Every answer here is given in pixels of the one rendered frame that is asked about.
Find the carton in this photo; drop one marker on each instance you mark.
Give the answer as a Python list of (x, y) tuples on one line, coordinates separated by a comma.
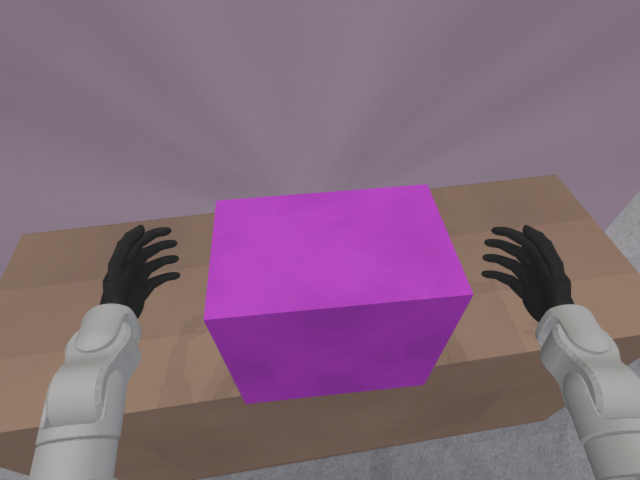
[(333, 292)]

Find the robot right hand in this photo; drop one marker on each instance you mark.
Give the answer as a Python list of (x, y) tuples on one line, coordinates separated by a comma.
[(542, 282)]

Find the robot left hand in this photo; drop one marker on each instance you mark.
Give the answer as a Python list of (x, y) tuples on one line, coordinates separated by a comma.
[(125, 282)]

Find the robot right forearm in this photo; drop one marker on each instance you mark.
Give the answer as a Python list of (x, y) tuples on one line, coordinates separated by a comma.
[(601, 393)]

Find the robot left forearm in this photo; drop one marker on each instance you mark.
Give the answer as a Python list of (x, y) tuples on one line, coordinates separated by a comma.
[(83, 411)]

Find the pedestal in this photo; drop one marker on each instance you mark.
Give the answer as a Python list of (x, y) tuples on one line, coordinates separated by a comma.
[(184, 417)]

